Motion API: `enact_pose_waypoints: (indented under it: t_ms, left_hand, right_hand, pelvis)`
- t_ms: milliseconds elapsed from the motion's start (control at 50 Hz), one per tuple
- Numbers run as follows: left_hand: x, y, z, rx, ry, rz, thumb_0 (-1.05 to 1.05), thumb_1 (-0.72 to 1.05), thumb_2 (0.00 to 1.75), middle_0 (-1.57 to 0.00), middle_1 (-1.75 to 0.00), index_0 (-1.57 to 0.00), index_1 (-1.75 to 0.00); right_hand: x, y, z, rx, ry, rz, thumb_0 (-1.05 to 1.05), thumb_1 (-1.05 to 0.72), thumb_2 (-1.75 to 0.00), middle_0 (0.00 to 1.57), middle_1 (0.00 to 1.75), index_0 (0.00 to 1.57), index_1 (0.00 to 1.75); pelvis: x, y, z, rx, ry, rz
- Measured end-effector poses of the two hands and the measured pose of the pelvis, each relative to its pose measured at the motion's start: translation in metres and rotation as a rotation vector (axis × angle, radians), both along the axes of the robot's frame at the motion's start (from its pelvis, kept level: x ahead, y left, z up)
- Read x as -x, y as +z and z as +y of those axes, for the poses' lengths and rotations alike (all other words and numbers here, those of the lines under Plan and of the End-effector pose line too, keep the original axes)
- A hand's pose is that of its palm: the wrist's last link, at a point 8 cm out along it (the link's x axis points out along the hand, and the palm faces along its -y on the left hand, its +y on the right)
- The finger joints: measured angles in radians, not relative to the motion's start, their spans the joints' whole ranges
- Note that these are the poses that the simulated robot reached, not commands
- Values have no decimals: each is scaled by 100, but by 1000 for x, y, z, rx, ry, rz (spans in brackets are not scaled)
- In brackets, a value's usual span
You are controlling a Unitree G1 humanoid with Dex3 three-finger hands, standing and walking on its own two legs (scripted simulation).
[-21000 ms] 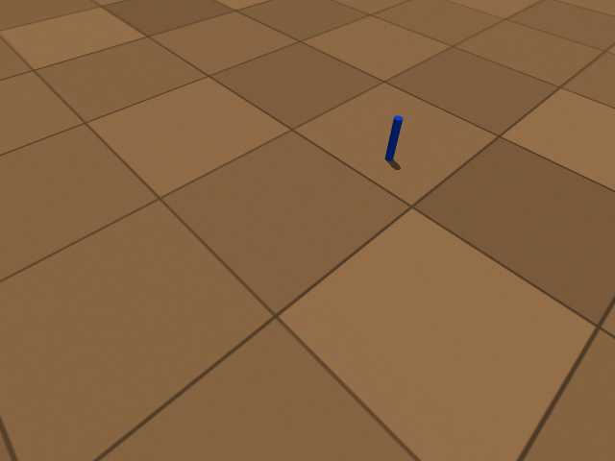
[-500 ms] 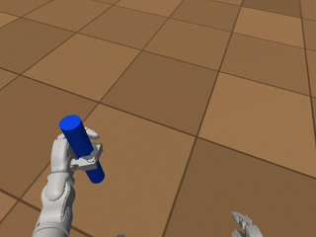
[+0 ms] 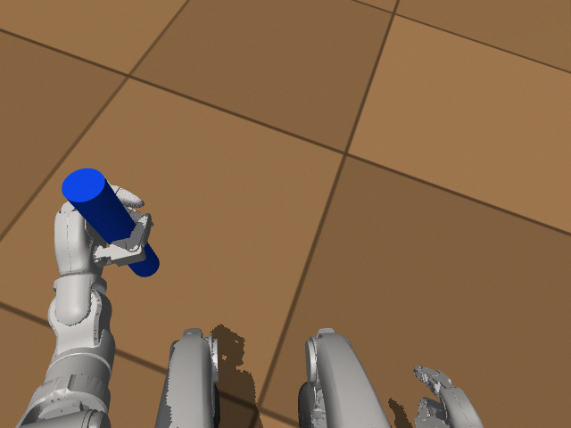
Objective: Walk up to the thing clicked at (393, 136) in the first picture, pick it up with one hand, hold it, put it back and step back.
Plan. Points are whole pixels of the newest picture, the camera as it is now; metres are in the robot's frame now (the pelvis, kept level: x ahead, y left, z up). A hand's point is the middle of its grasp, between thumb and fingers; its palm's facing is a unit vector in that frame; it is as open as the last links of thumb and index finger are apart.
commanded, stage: crouch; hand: left
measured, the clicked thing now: (122, 233) +0.39 +0.21 -0.03
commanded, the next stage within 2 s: lower in 1.14 s
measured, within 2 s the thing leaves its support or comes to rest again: neither
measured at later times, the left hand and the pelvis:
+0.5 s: hand (156, 256) +0.42 +0.20 -0.21, palm faces +0.18 -0.98 -0.02, open 5.7 cm; pelvis -0.04 +0.00 -0.18, yaw -2 degrees
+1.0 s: hand (161, 264) +0.43 +0.21 -0.30, palm faces +0.17 -0.99 -0.01, open 5.7 cm; pelvis -0.04 +0.00 -0.24, yaw -6 degrees
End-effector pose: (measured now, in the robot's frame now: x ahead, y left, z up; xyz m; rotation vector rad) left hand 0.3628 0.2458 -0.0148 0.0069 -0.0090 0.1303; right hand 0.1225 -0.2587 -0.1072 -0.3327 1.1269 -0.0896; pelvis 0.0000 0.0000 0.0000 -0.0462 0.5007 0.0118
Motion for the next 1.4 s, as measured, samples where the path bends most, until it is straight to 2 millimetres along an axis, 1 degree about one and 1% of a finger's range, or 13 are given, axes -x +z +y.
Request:
enact_pose_waypoints:
  t_ms: [140, 220, 300, 420, 540, 700, 860, 1120, 1320, 1400]
  left_hand:
    - [-3, -68, 5, -7, 23, 20, 4, 12, 115, -101, -117, -98, -113]
    - [-4, -106, 6, 1, 40, 29, 4, 12, 115, -101, -117, -98, -113]
    - [-8, -140, 6, -3, 39, 28, 4, 12, 115, -101, -117, -98, -113]
    - [-17, -179, 7, -8, 44, 21, 4, 12, 115, -102, -117, -98, -113]
    - [-25, -206, 9, -8, 52, 21, 4, 12, 115, -102, -117, -98, -113]
    - [-28, -238, 14, -4, 50, 33, 4, 12, 115, -101, -117, -98, -113]
    - [-31, -263, 16, -2, 38, 35, 4, 13, 114, -101, -117, -98, -113]
    - [-37, -293, 19, 2, 32, 37, 4, 12, 115, -101, -117, -98, -113]
    - [-38, -310, 19, -6, 31, 44, 4, 12, 115, -102, -117, -98, -113]
    - [-38, -321, 20, -4, 39, 59, 4, 12, 115, -102, -117, -98, -113]
  right_hand:
    - [12, -69, 7, -29, 23, 60, 1, -89, -90, 21, 30, 20, 30]
    - [22, -103, 8, -32, 38, 90, 1, -90, -90, 21, 30, 20, 30]
    - [34, -132, 6, -24, 40, 119, 1, -90, -90, 21, 30, 20, 30]
    - [54, -169, -1, -6, 23, 166, 0, -90, -90, 21, 30, 20, 30]
    - [72, -196, -7, 9, 3, 211, 0, -90, -90, 21, 30, 20, 30]
    - [84, -219, -14, 32, 8, 242, 0, -90, -90, 21, 30, 20, 30]
    - [84, -232, -19, 63, 34, 249, 0, -90, -90, 21, 30, 20, 30]
    - [79, -241, -15, 88, 72, 272, 0, -90, -90, 21, 30, 20, 30]
    - [81, -247, -13, 93, 91, 300, 0, -90, -90, 21, 30, 20, 30]
    - [82, -250, -14, 98, 109, 311, 0, -90, -90, 21, 30, 20, 30]
  pelvis:
    - [14, -58, -1, 4, -12, 57]
    - [22, -89, -3, 6, -18, 72]
    - [29, -118, -3, 9, -23, 74]
    - [35, -156, -4, 11, -30, 70]
    - [38, -184, -4, 13, -38, 61]
    - [42, -212, -5, 20, -52, 32]
    - [43, -232, -5, 35, -63, 6]
    - [39, -249, 0, 65, -79, -17]
    - [38, -257, 1, 79, -88, -31]
    - [38, -261, 1, 85, -94, -41]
